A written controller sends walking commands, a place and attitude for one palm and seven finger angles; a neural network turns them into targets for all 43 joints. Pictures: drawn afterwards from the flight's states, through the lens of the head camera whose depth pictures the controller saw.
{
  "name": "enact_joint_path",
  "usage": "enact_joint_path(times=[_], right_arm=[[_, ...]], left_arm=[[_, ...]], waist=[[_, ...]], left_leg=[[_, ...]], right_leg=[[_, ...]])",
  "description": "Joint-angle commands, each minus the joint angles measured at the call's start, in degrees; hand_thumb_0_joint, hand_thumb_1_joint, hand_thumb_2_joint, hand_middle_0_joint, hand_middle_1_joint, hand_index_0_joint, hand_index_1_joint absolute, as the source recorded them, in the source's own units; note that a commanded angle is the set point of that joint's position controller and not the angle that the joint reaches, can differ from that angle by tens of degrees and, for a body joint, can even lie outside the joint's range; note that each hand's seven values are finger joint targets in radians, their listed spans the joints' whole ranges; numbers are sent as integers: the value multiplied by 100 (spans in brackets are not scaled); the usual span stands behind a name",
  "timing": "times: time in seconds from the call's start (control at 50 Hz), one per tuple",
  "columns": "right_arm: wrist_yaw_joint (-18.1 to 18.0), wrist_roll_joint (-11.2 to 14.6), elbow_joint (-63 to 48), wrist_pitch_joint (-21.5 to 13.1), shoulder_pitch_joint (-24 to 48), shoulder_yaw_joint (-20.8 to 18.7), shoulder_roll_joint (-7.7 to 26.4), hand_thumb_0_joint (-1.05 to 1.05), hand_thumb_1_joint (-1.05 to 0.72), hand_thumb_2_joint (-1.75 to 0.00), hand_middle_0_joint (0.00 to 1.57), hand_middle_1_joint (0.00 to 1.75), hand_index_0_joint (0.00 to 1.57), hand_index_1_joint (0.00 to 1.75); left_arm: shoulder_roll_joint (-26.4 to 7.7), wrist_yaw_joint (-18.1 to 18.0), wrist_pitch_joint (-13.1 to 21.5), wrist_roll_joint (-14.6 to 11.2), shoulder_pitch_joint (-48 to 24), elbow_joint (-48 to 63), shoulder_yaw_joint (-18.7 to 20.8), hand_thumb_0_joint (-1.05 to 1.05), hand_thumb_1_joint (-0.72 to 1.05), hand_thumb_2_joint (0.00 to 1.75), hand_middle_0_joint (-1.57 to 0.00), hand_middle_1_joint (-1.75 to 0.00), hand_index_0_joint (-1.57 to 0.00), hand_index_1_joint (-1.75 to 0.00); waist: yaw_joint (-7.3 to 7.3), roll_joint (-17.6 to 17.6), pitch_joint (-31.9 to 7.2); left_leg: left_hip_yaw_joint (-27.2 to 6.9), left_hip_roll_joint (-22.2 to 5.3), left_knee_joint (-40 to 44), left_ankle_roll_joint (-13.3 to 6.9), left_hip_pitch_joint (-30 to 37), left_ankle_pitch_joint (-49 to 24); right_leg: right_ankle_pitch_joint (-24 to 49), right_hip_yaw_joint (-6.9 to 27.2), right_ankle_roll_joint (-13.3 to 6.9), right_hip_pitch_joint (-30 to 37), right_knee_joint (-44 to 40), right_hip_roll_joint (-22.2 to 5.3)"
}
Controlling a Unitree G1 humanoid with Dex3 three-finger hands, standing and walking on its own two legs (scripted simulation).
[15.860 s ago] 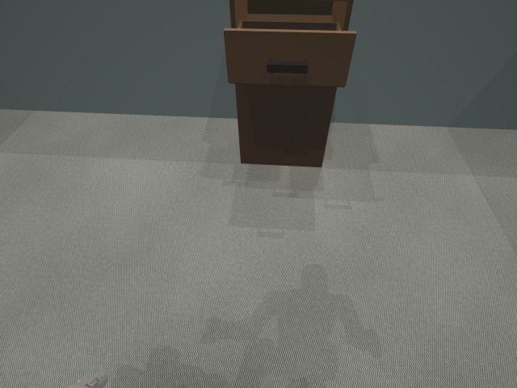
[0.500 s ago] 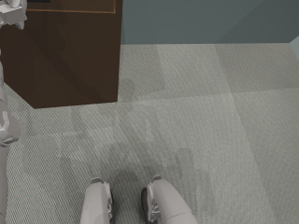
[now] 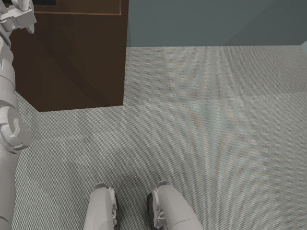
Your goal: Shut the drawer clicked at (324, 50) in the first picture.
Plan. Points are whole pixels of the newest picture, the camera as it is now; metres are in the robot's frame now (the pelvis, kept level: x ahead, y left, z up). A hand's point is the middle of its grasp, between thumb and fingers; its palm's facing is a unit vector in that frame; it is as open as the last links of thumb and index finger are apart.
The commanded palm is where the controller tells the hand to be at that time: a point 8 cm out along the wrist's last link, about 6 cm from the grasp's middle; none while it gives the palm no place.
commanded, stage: pull the fist back off the drawer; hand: left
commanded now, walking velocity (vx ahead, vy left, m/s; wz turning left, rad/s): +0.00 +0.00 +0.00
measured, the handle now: out of the picture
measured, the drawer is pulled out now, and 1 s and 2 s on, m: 0.00 0.00 0.00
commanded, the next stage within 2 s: draw the hand back to the body in 0.22 s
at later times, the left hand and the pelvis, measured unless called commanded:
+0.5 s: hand (20, 19) +0.55 +0.21 +0.11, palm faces +0.06 -1.00 -0.04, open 3.1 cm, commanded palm +0.50 +0.24 +0.13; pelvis +0.04 -0.01 +0.04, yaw -1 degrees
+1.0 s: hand out of the picture +0.38 +0.23 +0.18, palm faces +0.23 -0.95 -0.23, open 3.3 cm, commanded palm +0.33 +0.27 +0.21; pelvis +0.07 +0.00 +0.09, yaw +2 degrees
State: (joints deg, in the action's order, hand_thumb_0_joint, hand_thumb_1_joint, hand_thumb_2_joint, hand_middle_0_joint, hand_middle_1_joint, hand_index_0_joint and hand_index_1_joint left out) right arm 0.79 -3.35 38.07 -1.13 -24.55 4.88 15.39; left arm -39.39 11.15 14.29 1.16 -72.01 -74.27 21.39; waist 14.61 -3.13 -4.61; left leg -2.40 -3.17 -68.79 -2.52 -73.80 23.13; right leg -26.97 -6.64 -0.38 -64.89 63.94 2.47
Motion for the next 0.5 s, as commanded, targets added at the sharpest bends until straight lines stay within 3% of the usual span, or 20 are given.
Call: enact_joint_path(times=[0.0,0.06,0.1,0.16,0.26,0.3,0.34,0.38,0.4,0.42,0.48], right_arm=[[-42,40,-166,25,-1283,-458,1257,0,-90,-90,20,30,20,30],[-29,72,-207,87,-1233,-466,1223,0,-90,-90,20,30,20,30],[-27,98,-256,129,-1197,-464,1215,0,-90,-90,20,30,20,30],[-50,125,-270,166,-1164,-469,1191,0,-90,-90,20,30,20,30],[-58,151,-259,222,-1161,-507,1142,0,-90,-90,20,30,20,30],[-58,160,-275,259,-1169,-516,1137,0,-90,-90,20,30,20,30],[-20,189,-478,303,-1117,-565,1109,0,-90,-90,20,30,20,30],[23,283,-702,358,-972,-639,1062,0,-90,-90,20,30,20,30],[39,343,-781,372,-881,-662,1034,0,-90,-90,20,30,20,30],[48,385,-805,385,-852,-678,1022,0,-90,-90,20,30,20,30],[-9,518,-901,373,-563,-697,992,0,-90,-90,20,30,20,30]], left_arm=[[-1035,-108,379,-150,-2731,1504,181,0,90,90,-140,-160,-140,-160],[-1046,-49,416,-218,-2406,1620,241,0,90,90,-140,-160,-140,-160],[-1120,-11,423,-271,-2092,1580,339,0,90,90,-140,-160,-140,-160],[-1347,7,513,-287,-2090,1681,504,0,90,90,-140,-160,-140,-160],[-1260,65,631,-337,-1869,1677,509,0,90,90,-140,-160,-140,-160],[-1401,99,662,-375,-1665,1690,657,0,90,90,-140,-160,-140,-160],[-1428,187,745,-487,-934,2380,860,0,90,90,-140,-160,-140,-160],[-1275,266,702,-677,-13,3225,906,0,90,90,-140,-160,-140,-160],[-1097,303,607,-764,401,3502,836,0,90,90,-140,-160,-140,-160],[-847,357,477,-852,899,3515,713,0,90,90,-140,-160,-140,-160],[-482,392,213,-1166,1552,4126,568,0,90,90,-140,-160,-140,-160]], waist=[[184,-1310,-3159],[118,-1274,-3132],[57,-1000,-2995],[19,-1025,-3029],[-1,-883,-3027],[-85,-809,-3093],[-486,-1079,-3846],[-736,-1121,-4290],[-777,-1092,-4254],[-758,-833,-4062],[-773,-407,-3247]], left_leg=[[-678,-49,934,57,3990,-628],[-555,-45,931,44,3977,-837],[-462,-27,951,19,3731,-808],[-349,-23,886,3,3660,-1035],[-247,-10,814,-12,3627,-1453],[-188,7,795,-19,3556,-1607],[-121,55,931,18,4126,-2249],[-48,98,1137,45,4645,-2768],[-7,117,1226,42,4753,-2849],[9,129,1285,13,4736,-2894],[129,136,1627,-29,4559,-2507]], right_leg=[[381,259,-158,72,-982,168],[508,293,-144,279,-1045,182],[507,331,-120,569,-1119,194],[709,394,-101,776,-1125,197],[1147,457,-77,1059,-1123,211],[1376,488,-72,1310,-1109,214],[2031,504,-108,1933,-1079,216],[2687,513,-106,2594,-1213,234],[2891,515,-102,2786,-1309,244],[3042,500,-103,2894,-1385,257],[3049,512,-43,3213,-1743,223]])
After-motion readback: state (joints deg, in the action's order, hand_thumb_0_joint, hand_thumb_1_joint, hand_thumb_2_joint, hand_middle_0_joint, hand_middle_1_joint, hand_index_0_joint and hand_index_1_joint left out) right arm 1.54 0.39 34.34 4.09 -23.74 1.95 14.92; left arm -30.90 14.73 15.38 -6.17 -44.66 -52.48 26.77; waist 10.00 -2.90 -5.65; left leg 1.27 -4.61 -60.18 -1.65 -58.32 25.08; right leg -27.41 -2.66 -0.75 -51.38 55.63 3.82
